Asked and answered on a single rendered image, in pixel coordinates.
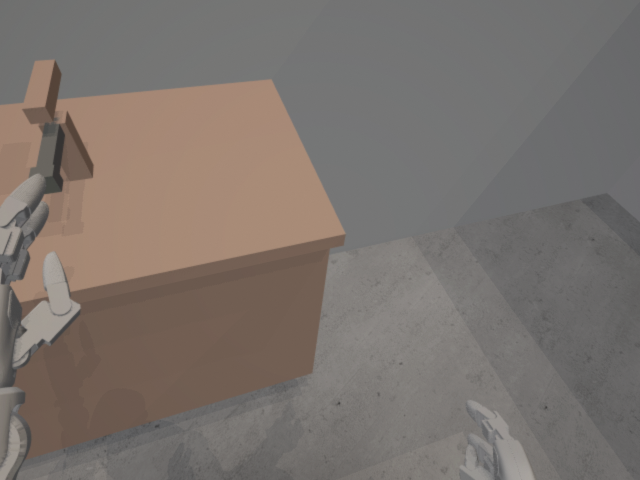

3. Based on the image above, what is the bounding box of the robot left hand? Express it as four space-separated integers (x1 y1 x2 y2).
0 174 81 388

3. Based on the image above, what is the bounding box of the robot right hand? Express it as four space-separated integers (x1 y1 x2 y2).
460 400 537 480

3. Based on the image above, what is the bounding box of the left robot forearm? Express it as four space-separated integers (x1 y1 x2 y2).
0 387 31 480

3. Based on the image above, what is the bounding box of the counter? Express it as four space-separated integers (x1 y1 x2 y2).
0 60 346 460

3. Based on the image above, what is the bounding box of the tap lever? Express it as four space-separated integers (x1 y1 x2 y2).
28 117 65 194

